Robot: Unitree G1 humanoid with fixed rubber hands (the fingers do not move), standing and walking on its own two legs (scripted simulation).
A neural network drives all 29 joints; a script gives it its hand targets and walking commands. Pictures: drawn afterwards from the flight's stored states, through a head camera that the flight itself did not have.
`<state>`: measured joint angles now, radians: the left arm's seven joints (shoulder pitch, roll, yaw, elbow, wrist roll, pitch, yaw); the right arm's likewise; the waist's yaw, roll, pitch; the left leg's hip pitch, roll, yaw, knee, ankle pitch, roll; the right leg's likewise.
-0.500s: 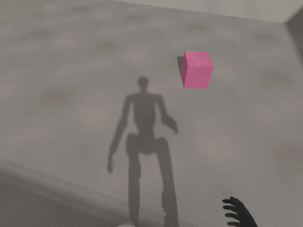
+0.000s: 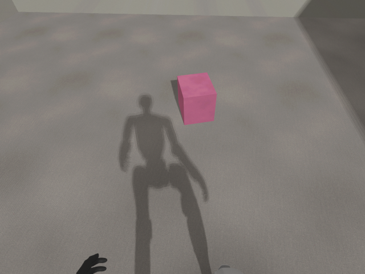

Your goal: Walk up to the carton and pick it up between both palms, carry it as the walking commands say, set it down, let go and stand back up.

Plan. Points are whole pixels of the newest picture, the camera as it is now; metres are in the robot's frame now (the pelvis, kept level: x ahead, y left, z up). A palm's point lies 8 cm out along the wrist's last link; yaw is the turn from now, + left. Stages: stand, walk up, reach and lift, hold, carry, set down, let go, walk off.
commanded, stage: walk up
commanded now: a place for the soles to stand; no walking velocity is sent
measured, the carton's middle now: (195, 98) +1.43 -0.12 -0.61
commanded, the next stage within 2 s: none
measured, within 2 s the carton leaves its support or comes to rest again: neither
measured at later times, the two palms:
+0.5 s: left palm (74, 228) +0.29 +0.29 -0.11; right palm (267, 194) +0.34 -0.22 -0.07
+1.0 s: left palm (117, 144) +0.54 +0.21 -0.08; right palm (265, 129) +0.58 -0.29 -0.08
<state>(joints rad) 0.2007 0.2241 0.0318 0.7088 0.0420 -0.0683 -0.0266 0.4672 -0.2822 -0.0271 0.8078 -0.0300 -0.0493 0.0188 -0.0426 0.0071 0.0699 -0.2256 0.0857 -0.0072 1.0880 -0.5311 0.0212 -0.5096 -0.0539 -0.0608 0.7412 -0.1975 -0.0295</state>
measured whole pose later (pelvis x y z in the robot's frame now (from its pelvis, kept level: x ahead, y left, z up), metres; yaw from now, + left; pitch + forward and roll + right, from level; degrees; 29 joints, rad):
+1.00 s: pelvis +0.50 -0.04 +0.03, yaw +3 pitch -2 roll +0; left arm 0.33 0.23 0.02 0.78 0.04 -0.06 -0.01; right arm 0.35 -0.25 -0.03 0.70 -0.04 -0.04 0.02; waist 0.02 0.03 0.05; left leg -0.49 0.05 0.03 1.05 -0.41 0.01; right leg -0.30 -0.04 -0.11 0.54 -0.22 -0.04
